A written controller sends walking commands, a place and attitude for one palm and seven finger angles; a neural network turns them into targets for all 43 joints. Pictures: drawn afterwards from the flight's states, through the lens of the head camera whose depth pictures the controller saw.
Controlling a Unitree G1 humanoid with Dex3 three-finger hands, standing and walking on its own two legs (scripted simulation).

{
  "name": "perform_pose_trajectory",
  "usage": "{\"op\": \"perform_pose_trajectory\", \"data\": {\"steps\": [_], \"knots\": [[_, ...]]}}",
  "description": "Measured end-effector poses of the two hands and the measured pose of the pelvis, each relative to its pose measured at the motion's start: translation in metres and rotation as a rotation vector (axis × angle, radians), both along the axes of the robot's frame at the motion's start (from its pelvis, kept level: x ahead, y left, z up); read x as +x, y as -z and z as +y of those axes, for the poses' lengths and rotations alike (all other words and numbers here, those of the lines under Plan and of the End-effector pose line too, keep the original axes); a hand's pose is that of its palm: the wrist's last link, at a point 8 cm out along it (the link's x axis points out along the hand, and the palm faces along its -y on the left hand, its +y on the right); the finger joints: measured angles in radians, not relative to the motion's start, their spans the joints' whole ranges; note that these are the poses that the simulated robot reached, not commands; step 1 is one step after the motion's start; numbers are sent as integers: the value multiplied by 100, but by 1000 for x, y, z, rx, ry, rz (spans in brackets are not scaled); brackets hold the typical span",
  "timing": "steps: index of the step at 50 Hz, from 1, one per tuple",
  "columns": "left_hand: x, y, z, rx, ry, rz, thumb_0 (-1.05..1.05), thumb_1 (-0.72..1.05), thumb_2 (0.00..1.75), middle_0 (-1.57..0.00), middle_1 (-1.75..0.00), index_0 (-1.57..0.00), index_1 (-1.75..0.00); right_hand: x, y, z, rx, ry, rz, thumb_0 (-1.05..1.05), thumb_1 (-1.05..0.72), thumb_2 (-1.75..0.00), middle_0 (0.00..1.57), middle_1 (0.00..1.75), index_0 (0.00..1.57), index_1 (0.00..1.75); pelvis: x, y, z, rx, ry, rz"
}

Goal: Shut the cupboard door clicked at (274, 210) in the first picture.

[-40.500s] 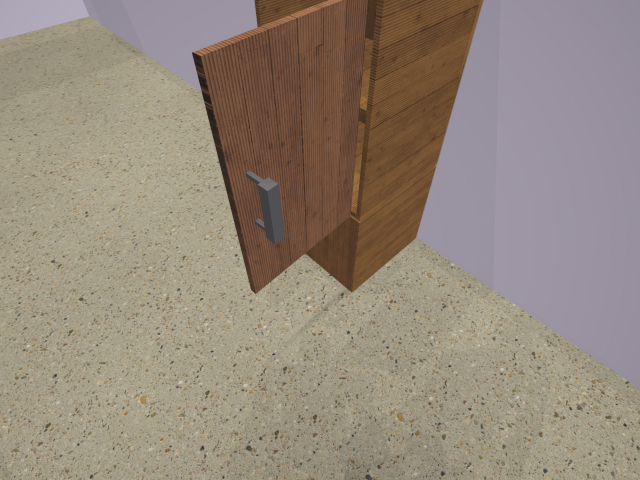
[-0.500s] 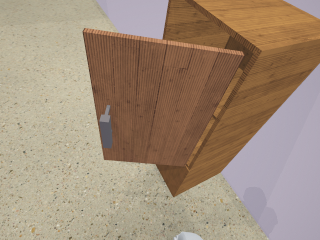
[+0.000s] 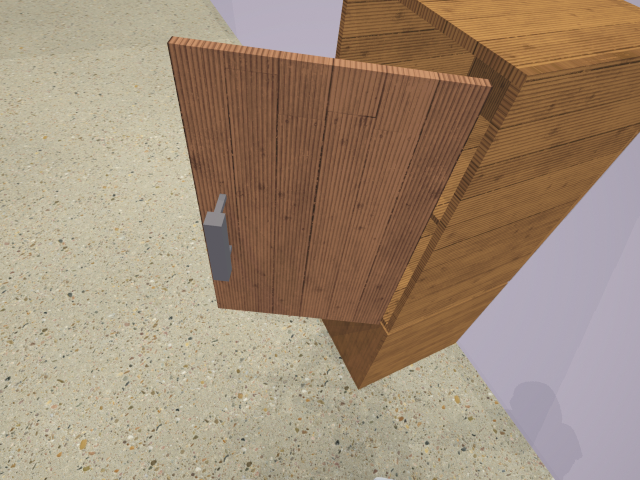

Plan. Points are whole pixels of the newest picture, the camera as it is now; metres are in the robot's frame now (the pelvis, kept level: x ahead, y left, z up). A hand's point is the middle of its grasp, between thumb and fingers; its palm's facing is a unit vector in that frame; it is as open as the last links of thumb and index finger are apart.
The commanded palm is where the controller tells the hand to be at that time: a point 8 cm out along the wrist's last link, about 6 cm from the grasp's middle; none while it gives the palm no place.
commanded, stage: come to a stop and stand still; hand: left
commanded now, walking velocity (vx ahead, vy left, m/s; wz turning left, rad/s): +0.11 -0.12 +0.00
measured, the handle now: (222, 238) +0.47 +0.19 -0.03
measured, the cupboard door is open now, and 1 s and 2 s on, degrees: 61 61 61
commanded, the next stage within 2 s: look again from close up in 1.04 s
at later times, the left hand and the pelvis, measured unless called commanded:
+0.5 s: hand out of the picture -0.02 +0.16 -0.16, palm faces +0.01 -0.99 -0.15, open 7.4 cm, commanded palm none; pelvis -0.02 +0.00 +0.02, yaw -1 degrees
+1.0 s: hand out of the picture -0.06 +0.09 -0.16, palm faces +0.05 -0.99 -0.09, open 7.4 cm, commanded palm none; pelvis -0.01 -0.04 +0.02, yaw +0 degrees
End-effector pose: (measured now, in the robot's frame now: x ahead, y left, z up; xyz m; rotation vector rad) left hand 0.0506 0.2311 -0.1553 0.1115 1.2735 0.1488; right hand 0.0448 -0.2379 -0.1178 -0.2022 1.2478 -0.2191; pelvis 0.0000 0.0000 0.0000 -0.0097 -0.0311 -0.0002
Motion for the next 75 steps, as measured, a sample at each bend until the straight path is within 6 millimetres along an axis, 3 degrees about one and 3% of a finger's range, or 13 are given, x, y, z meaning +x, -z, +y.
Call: {"op": "perform_pose_trajectory", "data": {"steps": [7,13,21,26,32,40,49,58,62,69,75], "knots": [[-28,-13,5,-34,2,37,0,91,90,-19,-30,-20,-30,-14,-15,21,-1,-6,5,1,-94,-90,20,30,20,30,-4,-17,13,-7,6,16],[-53,-16,0,-49,16,119,0,91,90,-19,-30,-20,-30,-41,-13,28,15,24,56,1,-94,-90,20,30,20,30,-7,-21,16,-7,8,34],[-68,-20,-13,-30,26,155,1,91,90,-19,-30,-20,-30,-90,1,32,81,79,179,1,-92,-90,20,30,20,30,-14,-20,6,15,10,44],[-80,-24,-27,-18,17,158,0,91,90,-19,-30,-20,-30,-108,8,31,126,86,232,1,-91,-90,20,30,20,30,-17,-19,-5,17,7,28],[-95,-23,-50,-35,8,174,0,91,90,-19,-30,-20,-30,-110,11,27,149,85,229,1,-91,-90,20,30,20,30,-16,-19,-18,16,5,4],[-108,-20,-79,-75,-13,185,0,91,90,-19,-30,-20,-30,-98,11,15,142,62,206,0,-91,-90,20,30,20,30,-17,-19,-31,15,2,-3],[-119,-21,-92,-85,-32,214,0,90,90,-19,-30,-20,-30,-85,9,-2,115,46,198,1,-91,-90,20,30,19,30,-13,-19,-40,16,2,2],[-116,-24,-88,-53,-28,220,0,90,90,-19,-30,-20,-30,-76,10,-10,109,27,200,2,-92,-90,20,30,19,30,-8,-19,-43,13,3,10],[-107,-24,-77,-26,4,200,0,90,90,-20,-30,-20,-30,-68,17,-14,106,26,161,2,-93,-90,20,30,19,30,-8,-13,-37,-13,4,20],[-68,-25,-46,34,21,113,0,90,90,-20,-30,-20,-30,-54,22,-6,108,18,103,2,-93,-90,20,30,19,30,0,-10,-28,5,7,9],[-37,-26,-30,51,44,41,0,90,90,-19,-30,-20,-30,-47,18,-3,99,7,96,2,-93,-90,20,30,20,30,2,-10,-22,14,13,10]]}}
